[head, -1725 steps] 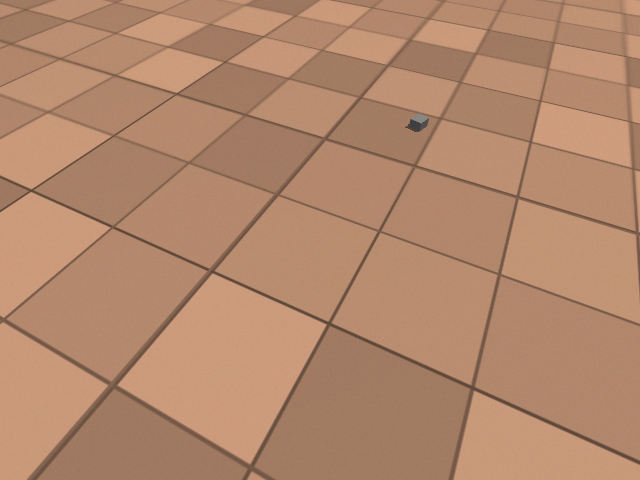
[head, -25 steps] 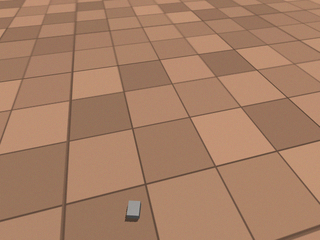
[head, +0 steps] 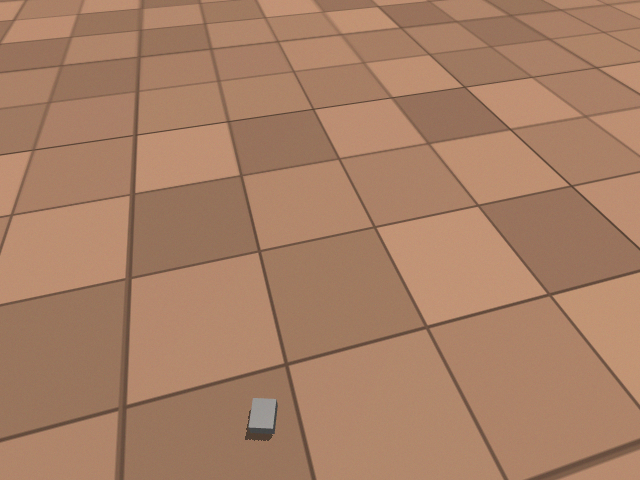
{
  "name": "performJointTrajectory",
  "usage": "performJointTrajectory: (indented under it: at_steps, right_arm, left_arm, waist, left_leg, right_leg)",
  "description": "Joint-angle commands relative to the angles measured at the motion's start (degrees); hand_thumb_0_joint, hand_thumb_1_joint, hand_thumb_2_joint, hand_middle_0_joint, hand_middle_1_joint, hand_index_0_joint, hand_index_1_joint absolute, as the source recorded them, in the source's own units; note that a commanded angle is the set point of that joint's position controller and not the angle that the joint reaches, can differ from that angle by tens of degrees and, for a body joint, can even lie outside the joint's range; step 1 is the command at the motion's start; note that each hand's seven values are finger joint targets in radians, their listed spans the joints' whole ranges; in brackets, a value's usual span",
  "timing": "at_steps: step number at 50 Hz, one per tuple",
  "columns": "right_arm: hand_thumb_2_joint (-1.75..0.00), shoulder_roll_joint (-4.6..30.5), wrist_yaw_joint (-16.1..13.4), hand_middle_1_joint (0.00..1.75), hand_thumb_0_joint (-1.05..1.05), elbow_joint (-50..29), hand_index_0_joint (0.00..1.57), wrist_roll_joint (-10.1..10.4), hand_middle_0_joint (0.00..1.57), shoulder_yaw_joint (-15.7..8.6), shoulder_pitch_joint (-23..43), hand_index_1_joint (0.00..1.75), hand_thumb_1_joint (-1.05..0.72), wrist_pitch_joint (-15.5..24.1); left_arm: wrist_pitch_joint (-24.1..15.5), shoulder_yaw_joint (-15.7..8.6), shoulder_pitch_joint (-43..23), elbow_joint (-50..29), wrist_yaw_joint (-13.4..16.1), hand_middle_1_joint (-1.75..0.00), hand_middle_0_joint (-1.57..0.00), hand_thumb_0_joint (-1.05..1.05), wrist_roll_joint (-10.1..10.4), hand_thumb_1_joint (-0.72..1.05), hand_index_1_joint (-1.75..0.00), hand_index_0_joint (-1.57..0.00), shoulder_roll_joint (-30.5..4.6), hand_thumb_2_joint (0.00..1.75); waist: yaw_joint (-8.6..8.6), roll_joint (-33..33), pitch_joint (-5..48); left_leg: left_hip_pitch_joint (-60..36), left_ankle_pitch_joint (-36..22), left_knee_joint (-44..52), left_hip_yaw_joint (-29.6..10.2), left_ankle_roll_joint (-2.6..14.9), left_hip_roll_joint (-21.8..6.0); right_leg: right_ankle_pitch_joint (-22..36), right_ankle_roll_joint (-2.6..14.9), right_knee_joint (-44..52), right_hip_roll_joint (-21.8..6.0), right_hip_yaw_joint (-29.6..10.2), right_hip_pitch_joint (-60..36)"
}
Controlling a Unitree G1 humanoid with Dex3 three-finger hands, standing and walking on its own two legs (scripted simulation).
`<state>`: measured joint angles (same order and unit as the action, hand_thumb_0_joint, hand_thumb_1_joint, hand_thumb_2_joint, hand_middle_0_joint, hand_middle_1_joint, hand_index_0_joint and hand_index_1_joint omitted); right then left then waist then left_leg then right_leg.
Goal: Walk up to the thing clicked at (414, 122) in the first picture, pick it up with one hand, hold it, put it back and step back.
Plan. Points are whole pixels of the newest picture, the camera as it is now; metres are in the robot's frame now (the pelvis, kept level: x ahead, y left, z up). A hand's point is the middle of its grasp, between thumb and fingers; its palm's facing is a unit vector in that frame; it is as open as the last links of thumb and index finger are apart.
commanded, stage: stand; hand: left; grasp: from above
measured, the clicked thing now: (263, 415) +0.45 +0.17 -0.76
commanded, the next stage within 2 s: step back in 1.14 s
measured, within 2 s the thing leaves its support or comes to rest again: neither
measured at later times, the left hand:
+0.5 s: hand out of the picture +0.08 +0.24 -0.16, palm faces +0.02 -0.94 -0.34, open 7.4 cm
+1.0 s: hand out of the picture +0.07 +0.24 -0.16, palm faces +0.00 -0.94 -0.34, open 7.4 cm
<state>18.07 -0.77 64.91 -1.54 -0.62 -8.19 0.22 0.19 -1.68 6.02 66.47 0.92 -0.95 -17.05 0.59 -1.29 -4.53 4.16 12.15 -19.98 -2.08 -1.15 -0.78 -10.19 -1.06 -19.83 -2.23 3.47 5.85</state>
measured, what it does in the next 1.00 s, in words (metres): stands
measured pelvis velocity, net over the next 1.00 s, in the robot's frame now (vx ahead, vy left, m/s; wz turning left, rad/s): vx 0.00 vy -0.01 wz -0.01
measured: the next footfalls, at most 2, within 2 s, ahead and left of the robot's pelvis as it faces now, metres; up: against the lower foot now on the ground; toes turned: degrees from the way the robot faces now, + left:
right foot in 1.98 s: -0.14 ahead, -0.04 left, +0.00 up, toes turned -4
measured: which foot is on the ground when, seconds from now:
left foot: down 0.00-1.00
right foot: down 0.00-1.00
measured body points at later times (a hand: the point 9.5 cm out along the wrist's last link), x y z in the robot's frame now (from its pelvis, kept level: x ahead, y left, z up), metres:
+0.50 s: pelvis +0.00 +0.00 +0.00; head +0.01 -0.01 +0.45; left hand +0.08 +0.29 -0.13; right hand +0.08 -0.29 -0.14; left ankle -0.01 +0.13 -0.75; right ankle +0.01 -0.13 -0.75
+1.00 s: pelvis +0.00 -0.01 +0.00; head +0.01 -0.01 +0.45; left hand +0.07 +0.29 -0.13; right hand +0.06 -0.30 -0.14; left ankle -0.01 +0.13 -0.75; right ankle +0.01 -0.13 -0.75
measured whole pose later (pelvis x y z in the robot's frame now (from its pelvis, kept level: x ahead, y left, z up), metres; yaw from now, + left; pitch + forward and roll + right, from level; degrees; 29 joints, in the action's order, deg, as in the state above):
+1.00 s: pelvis +0.00 -0.01 +0.00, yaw +0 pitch -3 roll +0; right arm 19.0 0.1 65.2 -1.3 -0.3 -7.3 0.2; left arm -0.2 -1.3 6.0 66.2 0.1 -0.7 -18.7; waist 0.3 -0.9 -4.0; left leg 3.7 11.3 -18.2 -1.8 -1.8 -1.5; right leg -9.8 -0.4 -19.0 -1.5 3.3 6.0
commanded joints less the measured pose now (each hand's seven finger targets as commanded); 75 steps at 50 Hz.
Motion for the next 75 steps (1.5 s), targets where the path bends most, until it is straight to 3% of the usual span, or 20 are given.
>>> performJointTrajectory:
  at_steps: [1, 5, 14, 22, 26, 33, 56, 57, 60, 61, 63, 64, 67, 68, 70, 71, 72, 73, 74, 75]
  right_arm:
    - [-0.90, 11.23, -1.09, 0.30, 0.00, -3.18, 0.20, 0.35, 0.20, -1.97, 1.51, 0.30, -0.90, 1.02]
    - [-0.90, 11.12, -1.01, 0.30, 0.00, -3.12, 0.20, 0.41, 0.20, -1.84, 2.22, 0.30, -0.90, 1.01]
    - [-0.90, 11.71, -0.97, 0.30, 0.00, -3.45, 0.20, 0.33, 0.20, -1.94, 3.11, 0.30, -0.90, 1.21]
    - [-0.90, 12.00, -0.72, 0.30, 0.00, -3.54, 0.20, 0.46, 0.20, -1.95, 3.99, 0.30, -0.90, 1.20]
    - [-0.90, 12.11, -0.63, 0.30, 0.00, -3.63, 0.20, 0.45, 0.20, -2.04, 3.96, 0.30, -0.90, 1.18]
    - [-0.90, 11.86, -0.35, 0.30, 0.00, -3.43, 0.20, 0.37, 0.20, -1.92, 3.77, 0.30, -0.90, 0.86]
    - [-0.90, 12.60, -0.21, 0.30, 0.00, -3.32, 0.20, 0.51, 0.20, -1.52, 2.90, 0.30, -0.90, 1.16]
    - [-0.90, 16.17, 0.21, 0.30, 0.00, -4.21, 0.20, 0.93, 0.20, -2.73, 5.00, 0.30, -0.90, 0.10]
    - [-0.90, 13.68, 0.30, 0.30, 0.00, -6.06, 0.20, 1.93, 0.20, -2.59, 2.38, 0.30, -0.90, -0.64]
    - [-0.90, 13.25, 0.33, 0.30, 0.00, -6.48, 0.20, 1.87, 0.20, -2.74, 1.86, 0.30, -0.90, -1.06]
    - [-0.90, 13.45, 0.55, 0.30, 0.00, -7.71, 0.20, 1.52, 0.20, -3.61, 0.65, 0.30, -0.90, -2.14]
    - [-0.90, 13.45, 0.77, 0.30, 0.00, -8.21, 0.20, 1.48, 0.20, -3.70, -0.79, 0.30, -0.90, -2.51]
    - [-0.90, 13.76, 1.22, 0.30, 0.00, -9.46, 0.20, 1.89, 0.20, -4.12, -3.58, 0.30, -0.90, -2.64]
    - [-0.90, 14.04, 1.20, 0.30, 0.00, -9.75, 0.20, 1.89, 0.20, -4.18, -3.34, 0.30, -0.90, -2.56]
    - [-0.90, 13.65, 1.03, 0.30, 0.00, -10.19, 0.20, 1.07, 0.20, -4.34, -4.41, 0.30, -0.90, -1.98]
    - [-0.90, 13.67, 0.77, 0.30, 0.00, -10.37, 0.20, 0.40, 0.20, -4.66, -5.20, 0.30, -0.90, -1.54]
    - [-0.90, 16.99, 0.52, 0.30, 0.00, -10.77, 0.20, -0.72, 0.20, -5.63, -4.48, 0.30, -0.90, -1.25]
    - [-0.90, 21.28, 0.28, 0.30, 0.00, -11.16, 0.20, -1.36, 0.20, -6.59, -4.79, 0.30, -0.90, -0.96]
    - [-0.90, 22.38, 0.07, 0.30, 0.00, -11.78, 0.20, -1.12, 0.20, -6.80, -3.39, 0.30, -0.90, -0.90]
    - [-0.90, 24.07, -0.09, 0.30, 0.00, -13.54, 0.20, -0.78, 0.20, -7.14, -1.88, 0.30, -0.90, -0.85]
  left_arm:
    - [-1.30, -2.24, -1.86, -2.99, 0.69, -0.30, -0.20, 0.00, 0.02, 0.90, -0.30, -0.20, -11.46, 0.90]
    - [-1.13, -2.19, -2.06, -2.80, 0.56, -0.30, -0.20, 0.00, 0.06, 0.90, -0.30, -0.20, -11.53, 0.90]
    - [-1.45, -2.36, -3.41, -3.55, 0.50, -0.30, -0.20, 0.00, 0.09, 0.90, -0.30, -0.20, -12.17, 0.90]
    - [-1.37, -2.20, -3.06, -3.43, 0.27, -0.30, -0.20, 0.00, 0.00, 0.90, -0.30, -0.20, -12.42, 0.90]
    - [-1.70, -2.29, -3.55, -3.88, 0.32, -0.30, -0.20, 0.00, 0.06, 0.90, -0.30, -0.20, -13.02, 0.90]
    - [-1.60, -2.26, -3.54, -3.80, 0.12, -0.30, -0.20, 0.00, 0.02, 0.90, -0.30, -0.20, -13.45, 0.90]
    - [-1.79, -1.82, -2.50, -4.22, -0.27, -0.30, -0.20, 0.00, 0.39, 0.90, -0.30, -0.20, -13.73, 0.90]
    - [-1.38, -4.55, -2.00, -5.41, 0.15, -0.30, -0.20, 0.00, 1.14, 0.90, -0.30, -0.20, -18.25, 0.90]
    - [-1.19, -5.46, -0.43, -7.66, 0.65, -0.30, -0.20, 0.00, 1.34, 0.90, -0.30, -0.20, -19.05, 0.90]
    - [-1.08, -5.82, -0.90, -8.60, 0.78, -0.30, -0.20, 0.00, 1.07, 0.90, -0.30, -0.20, -19.66, 0.90]
    - [-0.98, -6.16, -3.26, -11.60, 1.02, -0.30, -0.20, 0.00, 0.00, 0.90, -0.30, -0.20, -19.70, 0.90]
    - [-0.84, -6.25, -3.89, -12.86, 1.09, -0.30, -0.20, 0.00, -0.44, 0.90, -0.30, -0.20, -19.61, 0.90]
    - [-0.25, -5.85, -7.81, -15.95, 1.14, -0.30, -0.20, 0.00, -0.86, 0.90, -0.30, -0.20, -19.02, 0.90]
    - [0.07, -5.66, -7.37, -16.57, 1.16, -0.30, -0.20, 0.00, -0.95, 0.90, -0.30, -0.20, -18.55, 0.90]
    - [0.93, -5.32, -7.06, -17.84, 1.05, -0.30, -0.20, 0.00, -0.54, 0.90, -0.30, -0.20, -18.50, 0.90]
    - [1.53, -5.07, -7.20, -18.49, 0.81, -0.30, -0.20, 0.00, 0.04, 0.90, -0.30, -0.20, -17.72, 0.90]
    - [2.16, -4.66, -6.11, -19.12, 0.69, -0.30, -0.20, 0.00, 0.80, 0.90, -0.30, -0.20, -14.83, 0.90]
    - [2.57, -4.16, -6.39, -19.77, 1.03, -0.30, -0.20, 0.00, 1.11, 0.90, -0.30, -0.20, -12.22, 0.90]
    - [3.25, -4.58, -3.81, -18.54, 1.64, -0.30, -0.20, 0.00, 0.65, 0.90, -0.30, -0.20, -13.97, 0.90]
    - [3.25, -4.51, -2.90, -18.33, 2.13, -0.30, -0.20, 0.00, 0.48, 0.90, -0.30, -0.20, -14.16, 0.90]
  waist:
    - [0.20, 1.46, 5.28]
    - [0.35, 0.94, 3.83]
    - [-0.11, 0.83, 5.80]
    - [0.14, 1.04, 4.96]
    - [-0.23, 0.99, 6.30]
    - [-0.19, 1.46, 3.09]
    - [-0.19, 0.82, 4.24]
    - [-0.12, 1.87, -1.46]
    - [-0.61, 6.05, 4.24]
    - [-0.66, 8.12, 5.55]
    - [-0.57, 11.47, 7.57]
    - [-1.15, 11.20, 8.02]
    - [-2.88, 13.16, 8.80]
    - [-1.89, 12.00, 9.17]
    - [-2.43, 10.62, 9.10]
    - [-3.38, 7.60, 7.93]
    - [-2.40, -3.44, 6.79]
    - [-2.42, -13.02, 4.68]
    - [-1.64, -6.93, 5.08]
    - [-2.87, -11.41, 6.12]
  left_leg:
    - [1.79, -12.46, 3.21, -4.10, 2.11, -5.71]
    - [2.43, -10.53, 4.15, -4.15, 1.91, -5.74]
    - [1.86, -13.52, 3.70, -3.51, 2.05, -6.05]
    - [1.35, -11.03, 4.58, -3.66, 1.95, -6.05]
    - [1.12, -12.39, 3.91, -3.39, 2.00, -6.15]
    - [3.88, -5.49, 5.26, -3.54, 1.87, -5.77]
    - [3.18, -7.20, 5.14, -3.52, 1.67, -6.12]
    - [7.78, -14.64, -1.76, -3.66, 2.82, -4.73]
    - [7.88, -11.59, -13.15, 0.24, 2.19, -0.56]
    - [9.29, -6.10, -17.68, 1.74, 1.79, 1.39]
    - [13.11, 18.00, -31.76, -0.49, 2.50, 3.36]
    - [13.05, 19.46, -33.31, -1.83, 2.97, 2.18]
    - [12.23, 15.93, -30.86, -2.04, 3.42, 1.07]
    - [11.99, 13.83, -27.18, -1.04, 2.98, 1.17]
    - [10.62, 4.56, -12.92, 1.24, 2.80, 1.21]
    - [8.77, -5.48, -4.77, 0.97, 2.40, 0.27]
    - [6.90, -19.46, -0.26, -9.24, 2.82, -6.38]
    - [1.46, -34.08, 0.98, -21.14, 4.81, -13.82]
    - [3.33, -38.93, -2.22, -19.48, 7.79, -16.00]
    - [6.58, -34.13, 0.45, -25.21, 10.02, -19.47]
  right_leg:
    - [9.67, 1.40, 2.69, -5.52, -4.80, -3.46]
    - [7.16, 1.50, 3.16, -5.28, -4.72, -2.78]
    - [11.85, 1.67, 2.49, -5.89, -5.00, -4.20]
    - [7.98, 1.50, 3.46, -5.43, -4.81, -2.47]
    - [11.10, 1.81, 3.03, -5.94, -5.24, -3.77]
    - [3.16, 1.65, 4.60, -5.35, -5.39, -2.00]
    - [6.36, 2.04, 3.72, -5.58, -5.85, -1.98]
    - [16.54, 2.54, -0.56, -5.56, -7.29, 2.42]
    - [24.51, 8.12, -0.22, -10.41, -10.72, 0.49]
    - [25.47, 10.98, 0.29, -13.36, -13.15, 0.70]
    - [26.03, 16.54, -0.09, -19.22, -17.44, 1.97]
    - [25.97, 17.05, -1.38, -19.69, -16.64, 3.82]
    - [24.07, 13.67, -4.79, -16.56, -12.69, 6.60]
    - [22.60, 12.76, -6.62, -15.03, -12.03, 5.73]
    - [18.71, 9.41, -12.06, -11.74, -10.12, 4.20]
    - [14.71, 7.10, -15.61, -9.31, -8.12, 5.68]
    - [4.26, 4.31, -23.91, -2.04, -5.37, 10.99]
    - [-23.32, 2.95, -31.71, 7.70, -7.30, 23.27]
    - [-26.77, 2.74, -38.57, 8.02, -13.09, 22.26]
    - [-28.32, 2.42, -42.56, 8.94, -15.04, 21.75]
